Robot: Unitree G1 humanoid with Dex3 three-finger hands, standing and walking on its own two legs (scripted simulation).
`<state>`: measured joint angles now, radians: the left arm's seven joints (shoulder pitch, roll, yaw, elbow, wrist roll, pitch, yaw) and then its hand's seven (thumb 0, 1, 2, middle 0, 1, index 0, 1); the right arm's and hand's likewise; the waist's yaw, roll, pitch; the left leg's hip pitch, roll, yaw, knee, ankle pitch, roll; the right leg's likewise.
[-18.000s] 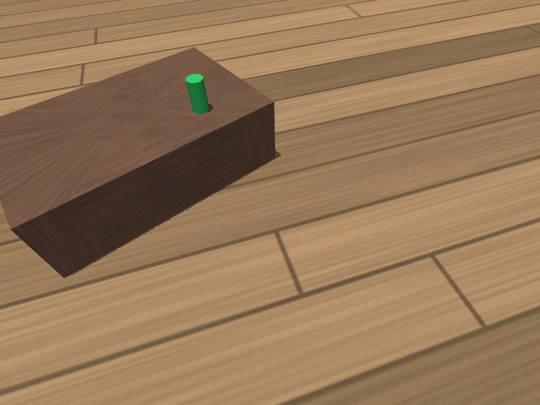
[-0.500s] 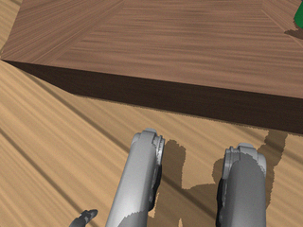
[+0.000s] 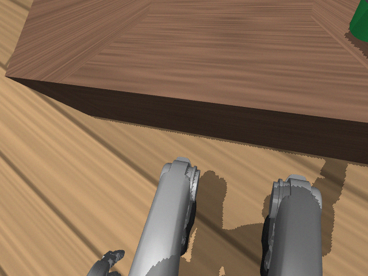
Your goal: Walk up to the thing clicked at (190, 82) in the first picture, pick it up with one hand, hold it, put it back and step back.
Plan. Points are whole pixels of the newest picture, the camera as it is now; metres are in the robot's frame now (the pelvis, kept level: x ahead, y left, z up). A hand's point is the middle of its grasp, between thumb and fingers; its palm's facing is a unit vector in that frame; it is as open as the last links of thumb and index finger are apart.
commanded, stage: settle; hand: right
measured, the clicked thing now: out of the picture +0.60 -0.25 +0.04
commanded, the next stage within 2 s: lift in 1.12 s
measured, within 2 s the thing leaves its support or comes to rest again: leaves its support in 0.04 s
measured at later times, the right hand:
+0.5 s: hand out of the picture +0.61 -0.25 +0.10, palm faces +0.25 +0.97 -0.02, open 11.0 cm
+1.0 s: hand out of the picture +0.59 -0.23 +0.12, palm faces +0.26 +0.96 -0.04, open 11.1 cm
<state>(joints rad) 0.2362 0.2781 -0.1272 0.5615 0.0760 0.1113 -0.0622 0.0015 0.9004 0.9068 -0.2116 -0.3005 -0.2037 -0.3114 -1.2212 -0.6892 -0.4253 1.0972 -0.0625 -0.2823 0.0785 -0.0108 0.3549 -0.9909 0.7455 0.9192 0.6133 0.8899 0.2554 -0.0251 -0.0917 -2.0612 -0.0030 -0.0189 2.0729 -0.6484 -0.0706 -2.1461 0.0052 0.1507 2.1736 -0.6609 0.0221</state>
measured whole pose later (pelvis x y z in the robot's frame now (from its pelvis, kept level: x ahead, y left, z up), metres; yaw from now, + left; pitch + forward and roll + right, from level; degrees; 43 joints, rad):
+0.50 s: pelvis +0.03 +0.00 +0.08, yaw -1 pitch +38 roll +7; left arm 0.27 0.28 -0.05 0.68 0.06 0.07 -0.02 0.00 0.91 0.90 -0.19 -0.29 -0.19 -0.30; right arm -1.13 -0.62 -0.45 1.06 -0.01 -0.27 0.05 0.00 0.45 -1.10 0.72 1.03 0.60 1.00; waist 0.23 -0.03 -0.11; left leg -1.84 0.01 -0.02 1.82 -0.65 -0.07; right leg -1.90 -0.02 0.11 1.92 -0.68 0.01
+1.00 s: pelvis +0.03 +0.01 +0.11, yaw -2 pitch +37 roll +5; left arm 0.26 0.27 -0.03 0.64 0.06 0.06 -0.02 0.00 0.93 0.89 -0.19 -0.29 -0.19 -0.29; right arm -1.03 -0.57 -0.49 1.04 -0.02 -0.31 0.04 0.00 0.46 -1.11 0.71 1.06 0.59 1.02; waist 0.22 -0.03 -0.13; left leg -1.77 0.00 -0.02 1.76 -0.63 -0.07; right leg -1.81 -0.04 0.11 1.83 -0.66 0.04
